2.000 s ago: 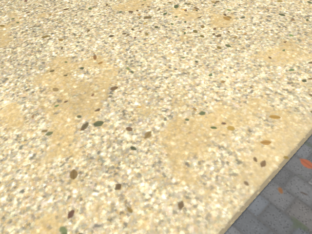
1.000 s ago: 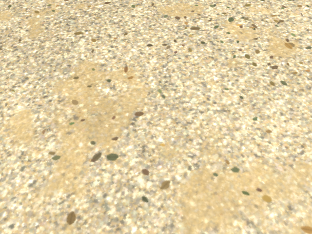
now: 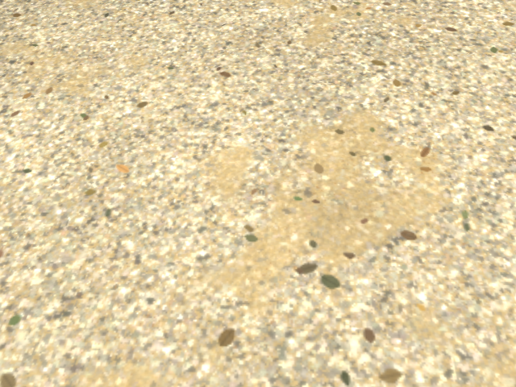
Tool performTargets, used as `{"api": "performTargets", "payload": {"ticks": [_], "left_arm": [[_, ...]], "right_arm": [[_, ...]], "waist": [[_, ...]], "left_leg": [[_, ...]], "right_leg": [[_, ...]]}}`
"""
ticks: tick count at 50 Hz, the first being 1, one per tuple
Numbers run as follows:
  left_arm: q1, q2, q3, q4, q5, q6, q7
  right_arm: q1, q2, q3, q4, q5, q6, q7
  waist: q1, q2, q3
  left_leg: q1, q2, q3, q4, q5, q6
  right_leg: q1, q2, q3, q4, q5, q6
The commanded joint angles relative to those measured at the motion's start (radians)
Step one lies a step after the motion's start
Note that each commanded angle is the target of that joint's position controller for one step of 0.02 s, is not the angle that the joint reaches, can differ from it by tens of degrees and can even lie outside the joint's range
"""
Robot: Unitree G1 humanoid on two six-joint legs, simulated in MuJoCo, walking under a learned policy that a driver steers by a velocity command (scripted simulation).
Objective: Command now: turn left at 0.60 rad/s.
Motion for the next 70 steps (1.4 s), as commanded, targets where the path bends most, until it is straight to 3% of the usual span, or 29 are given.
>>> {"api": "performTargets", "payload": {"ticks": [1,3,5,6,7,8,9,10,12,15,24,29,30,31,32,34,37,39,46,49,53,57,58,59,60,61,62,66,70], "left_arm": [[0.027,0.197,0.058,-0.039,0.001,-0.006,-0.009],[0.023,0.209,0.063,-0.034,-0.005,-0.002,-0.014],[0.023,0.205,0.064,-0.023,-0.018,0.006,-0.015],[0.058,0.162,0.054,-0.034,-0.011,0.013,-0.018],[0.012,0.087,0.029,-0.113,-0.002,0.023,-0.013],[-0.045,0.134,0.035,-0.106,0.001,0.037,-0.001],[-0.045,0.14,0.039,-0.095,-0.012,0.041,-0.004],[-0.034,0.148,0.043,-0.078,-0.02,0.036,-0.008],[0.005,0.17,0.051,-0.056,0.002,0.034,-0.016],[0.02,0.148,0.046,-0.048,-0.005,0.042,-0.023],[-0.042,0.114,0.029,-0.05,-0.016,0.045,-0.012],[0.038,0.081,0.014,-0.014,-0.023,0.027,0.004],[0.047,0.091,0.01,-0.009,-0.011,0.013,0.011],[0.05,0.148,0.011,-0.02,0.01,-0.003,0.018],[-0.02,0.196,0.017,-0.022,-0.004,-0.001,0.007],[-0.068,0.118,-0.008,-0.02,-0.014,-0.009,-0.006],[-0.055,0.132,-0.008,0.002,-0.013,-0.009,-0.002],[-0.021,0.13,-0.006,0.011,-0.022,-0.009,-0.007],[-0.021,0.115,-0.01,0.077,-0.018,-0.011,-0.006],[0.006,0.156,0.008,0.113,-0.011,0.002,-0.013],[0.077,0.184,0.028,0.154,-0.009,0.004,-0.017],[-0.035,0.173,0.036,0.138,-0.017,-0.019,-0.034],[-0.066,0.143,0.03,0.126,-0.014,-0.025,-0.036],[-0.119,0.062,0.006,0.085,-0.019,-0.035,-0.045],[-0.143,0.088,0.011,0.058,-0.003,-0.043,-0.045],[-0.126,0.132,0.022,0.075,0.003,-0.046,-0.045],[-0.081,0.119,0.02,0.099,-0.003,-0.054,-0.055],[-0.079,0.096,0.015,0.114,0.014,-0.053,-0.076],[-0.222,0.062,-0.003,0.052,0.008,-0.044,-0.076]], "right_arm": [[-0.043,-0.058,-0.004,-0.096,0.009,-0.016,0.0],[-0.03,-0.06,-0.003,-0.102,0.009,-0.022,-0.002],[0.029,-0.069,-0.004,-0.087,-0.011,-0.041,-0.016],[0.065,-0.159,-0.023,-0.086,-0.029,-0.059,-0.028],[0.092,-0.304,-0.056,-0.103,-0.008,-0.065,-0.031],[0.168,-0.262,-0.059,-0.082,0.005,-0.064,-0.033],[0.115,-0.201,-0.037,-0.079,0.005,-0.061,-0.039],[0.031,-0.156,-0.022,-0.089,0.003,-0.055,-0.045],[-0.022,-0.128,-0.011,-0.103,0.008,-0.054,-0.055],[0.017,-0.145,-0.015,-0.091,0.006,-0.063,-0.049],[0.07,-0.134,-0.001,-0.051,-0.018,-0.069,-0.054],[0.012,-0.108,0.02,-0.028,-0.005,-0.066,-0.063],[0.023,-0.076,0.032,-0.025,-0.001,-0.072,-0.066],[0.071,-0.018,0.048,-0.025,-0.003,-0.079,-0.066],[0.086,-0.052,0.038,-0.012,0.005,-0.068,-0.069],[0.078,-0.068,0.034,0.024,-0.008,-0.059,-0.064],[0.052,-0.057,0.045,0.049,-0.014,-0.066,-0.054],[0.055,-0.08,0.042,0.083,-0.007,-0.071,-0.06],[0.05,-0.06,0.052,0.175,-0.001,-0.08,-0.077],[0.063,-0.065,0.048,0.204,-0.013,-0.076,-0.076],[0.0,-0.036,0.055,0.17,-0.032,-0.099,-0.052],[0.163,-0.022,0.055,0.233,-0.015,-0.135,-0.041],[0.25,-0.049,0.045,0.263,-0.019,-0.143,-0.048],[0.359,-0.13,0.026,0.282,-0.025,-0.152,-0.059],[0.413,-0.189,0.007,0.309,-0.022,-0.15,-0.055],[0.338,-0.139,0.017,0.293,-0.025,-0.152,-0.056],[0.271,-0.11,0.024,0.27,-0.02,-0.158,-0.056],[0.264,-0.05,0.043,0.28,-0.008,-0.185,-0.057],[0.325,-0.041,0.05,0.316,-0.006,-0.184,-0.06]], "waist": [[0.028,-0.219,-0.108],[0.016,-0.219,-0.114],[-0.036,-0.132,-0.131],[-0.041,0.091,-0.148],[-0.037,0.277,-0.123],[-0.108,0.142,-0.161],[-0.064,0.107,-0.099],[-0.024,0.087,-0.051],[0.001,0.118,-0.071],[-0.002,0.073,-0.113],[-0.045,0.097,-0.083],[0.02,0.066,-0.088],[0.019,0.02,-0.101],[-0.01,-0.139,-0.136],[-0.041,-0.209,-0.085],[-0.044,-0.181,-0.06],[-0.037,-0.175,-0.077],[-0.007,-0.081,-0.075],[-0.007,-0.019,-0.065],[0.006,-0.074,-0.04],[0.019,-0.142,0.09],[-0.084,-0.116,0.044],[-0.119,-0.048,0.04],[-0.162,0.168,0.01],[-0.165,0.212,0.06],[-0.109,0.068,0.098],[-0.065,0.042,0.084],[-0.035,0.055,0.021],[-0.058,0.058,0.053]], "left_leg": [[0.015,-0.013,0.075,-0.125,-0.02,0.029],[0.075,-0.019,0.093,-0.237,0.014,0.052],[0.247,-0.026,0.064,-0.497,0.23,0.084],[0.395,0.158,-0.213,-0.609,0.324,0.125],[0.402,0.417,-0.548,-0.571,0.777,0.293],[0.399,0.404,-0.488,-0.542,0.79,0.375],[0.35,0.336,-0.397,-0.546,0.721,0.358],[0.292,0.256,-0.323,-0.564,0.634,0.307],[0.286,0.175,-0.265,-0.559,0.67,0.266],[0.305,0.169,-0.272,-0.552,0.672,0.269],[0.252,0.182,-0.339,-0.545,0.546,0.279],[0.162,0.148,-0.357,-0.473,0.571,0.214],[0.103,0.119,-0.352,-0.458,0.459,0.16],[0.056,0.04,-0.264,-0.343,0.26,0.113],[0.095,-0.071,-0.134,-0.346,0.033,0.097],[0.186,-0.037,-0.109,-0.346,0.065,0.09],[0.262,-0.003,-0.131,-0.488,0.322,0.079],[0.243,0.024,-0.16,-0.486,0.367,0.072],[0.224,0.046,-0.178,-0.537,0.397,0.075],[0.143,-0.02,-0.12,-0.453,0.033,0.11],[-0.017,0.0,0.007,-0.231,0.019,0.121],[0.327,-0.025,0.055,-0.442,0.11,0.157],[0.456,0.009,-0.037,-0.523,0.058,0.173],[0.554,0.23,-0.412,-0.712,-0.233,0.239],[0.542,0.384,-0.663,-0.81,-0.313,0.317],[0.494,0.371,-0.599,-0.782,-0.252,0.321],[0.471,0.322,-0.507,-0.778,-0.165,0.293],[0.475,0.219,-0.253,-0.779,0.274,0.245],[0.439,0.191,-0.146,-0.765,0.541,0.25]], "right_leg": [[0.13,-0.241,0.135,-0.047,0.574,-0.161],[0.115,-0.251,0.123,-0.004,0.55,-0.142],[0.009,-0.222,0.055,0.135,0.384,-0.057],[-0.185,-0.144,-0.024,0.369,0.082,0.014],[-0.427,0.039,-0.01,0.519,-0.401,0.069],[-0.418,0.013,0.125,0.65,-0.397,0.07],[-0.429,-0.001,0.15,0.679,-0.314,0.066],[-0.411,-0.015,0.165,0.639,-0.219,0.064],[-0.372,-0.001,0.151,0.629,-0.127,0.072],[-0.359,0.018,0.148,0.609,-0.099,0.083],[-0.23,0.042,0.142,0.34,-0.139,0.05],[0.044,0.063,0.128,-0.049,0.012,0.011],[0.149,-0.005,0.202,-0.153,0.122,0.003],[0.218,-0.205,0.403,-0.216,0.207,-0.03],[0.046,-0.283,0.476,-0.19,0.341,-0.142],[-0.015,-0.216,0.397,-0.174,0.306,-0.153],[0.008,-0.102,0.294,-0.129,0.246,-0.058],[0.026,-0.065,0.274,-0.138,0.171,-0.038],[0.079,-0.052,0.245,-0.108,0.204,-0.036],[0.057,-0.043,0.296,-0.155,-0.292,-0.074],[-0.02,-0.242,0.564,-0.329,-0.569,-0.211],[-0.21,-0.126,0.366,-0.228,-0.397,-0.145],[-0.322,-0.061,0.288,-0.096,-0.368,-0.111],[-0.478,0.065,0.138,0.2,-0.292,-0.054],[-0.597,0.106,0.104,0.39,-0.296,-0.057],[-0.607,0.045,0.173,0.497,-0.217,-0.068],[-0.581,0.02,0.182,0.522,-0.137,-0.068],[-0.529,-0.016,0.117,0.546,0.026,-0.018],[-0.542,-0.012,0.057,0.43,0.089,0.02]]}}
Velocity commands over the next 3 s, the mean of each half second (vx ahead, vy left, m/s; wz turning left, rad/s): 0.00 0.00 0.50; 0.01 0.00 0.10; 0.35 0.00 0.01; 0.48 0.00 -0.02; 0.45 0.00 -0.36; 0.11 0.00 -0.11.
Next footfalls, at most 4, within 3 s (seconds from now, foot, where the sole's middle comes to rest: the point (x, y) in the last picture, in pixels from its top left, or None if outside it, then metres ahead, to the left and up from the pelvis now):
0.12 left None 0.02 0.12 -0.78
0.60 right None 0.07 -0.07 -0.78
1.60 right None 0.42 0.04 -0.78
2.14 left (177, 309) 0.67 0.30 -0.78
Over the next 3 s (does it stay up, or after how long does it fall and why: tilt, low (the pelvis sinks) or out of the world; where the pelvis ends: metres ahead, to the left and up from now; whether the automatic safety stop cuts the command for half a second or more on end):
stays up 0.79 0.19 -0.01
